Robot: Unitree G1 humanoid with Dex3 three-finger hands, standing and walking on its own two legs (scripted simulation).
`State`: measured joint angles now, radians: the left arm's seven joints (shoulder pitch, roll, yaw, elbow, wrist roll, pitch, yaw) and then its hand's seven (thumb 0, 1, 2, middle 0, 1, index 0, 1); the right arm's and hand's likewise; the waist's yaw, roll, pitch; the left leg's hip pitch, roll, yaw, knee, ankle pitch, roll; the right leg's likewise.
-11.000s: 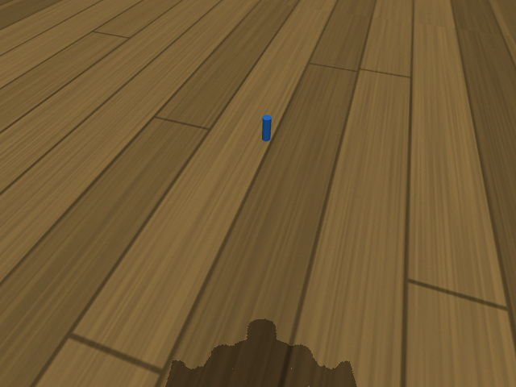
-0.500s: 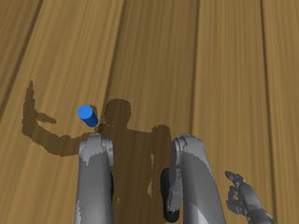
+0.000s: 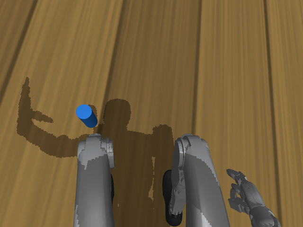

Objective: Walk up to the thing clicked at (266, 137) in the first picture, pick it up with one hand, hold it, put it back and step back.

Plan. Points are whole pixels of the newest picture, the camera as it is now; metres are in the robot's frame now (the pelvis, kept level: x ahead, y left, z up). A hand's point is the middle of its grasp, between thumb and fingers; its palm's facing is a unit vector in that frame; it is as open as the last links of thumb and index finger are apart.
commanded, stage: approach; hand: left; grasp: from the side
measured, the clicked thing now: (88, 117) +0.42 +0.22 -0.30
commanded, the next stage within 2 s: close in in 0.46 s
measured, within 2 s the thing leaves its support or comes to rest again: neither
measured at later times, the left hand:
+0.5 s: hand (42, 116) +0.39 +0.33 -0.19, palm faces +0.04 -1.00 +0.04, open 17.3 cm
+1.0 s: hand (75, 118) +0.40 +0.25 -0.25, palm faces +0.04 -1.00 +0.04, open 17.6 cm
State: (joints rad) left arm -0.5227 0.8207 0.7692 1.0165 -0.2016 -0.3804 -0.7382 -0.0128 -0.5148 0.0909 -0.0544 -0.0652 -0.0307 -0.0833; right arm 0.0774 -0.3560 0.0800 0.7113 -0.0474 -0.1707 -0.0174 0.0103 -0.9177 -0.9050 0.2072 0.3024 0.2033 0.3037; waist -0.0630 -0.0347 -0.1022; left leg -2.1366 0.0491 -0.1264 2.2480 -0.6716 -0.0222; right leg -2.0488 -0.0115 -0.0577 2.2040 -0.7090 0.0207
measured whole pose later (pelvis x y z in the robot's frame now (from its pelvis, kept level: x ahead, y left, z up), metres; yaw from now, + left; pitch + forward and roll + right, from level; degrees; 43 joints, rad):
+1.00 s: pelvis -0.01 +0.02 -0.10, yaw -9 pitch +13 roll -14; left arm -0.53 0.73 0.54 1.33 -0.21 -1.03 -0.37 -0.02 -0.57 0.03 -0.06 -0.07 -0.05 -0.07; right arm -0.18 -0.37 0.42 0.62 -0.32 -0.07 0.11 0.01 -0.93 -0.90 0.21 0.30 0.20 0.30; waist -0.19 -0.24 0.23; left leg -2.23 0.03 -0.36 2.66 -0.70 -0.04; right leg -2.07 0.07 -0.20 2.47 -0.66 0.06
